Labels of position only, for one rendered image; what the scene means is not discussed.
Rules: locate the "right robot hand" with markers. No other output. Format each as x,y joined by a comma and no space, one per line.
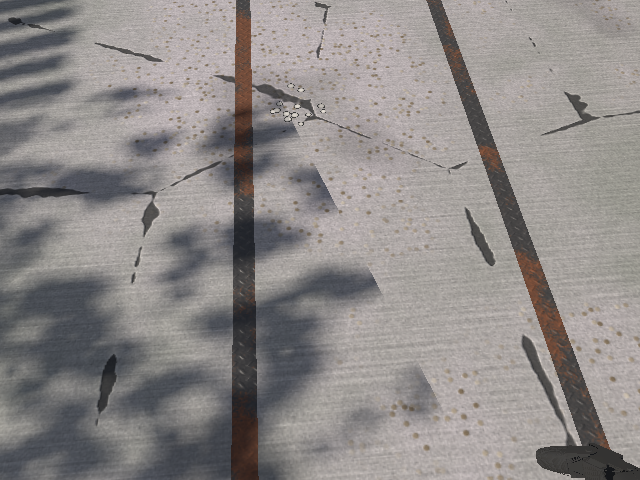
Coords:
592,462

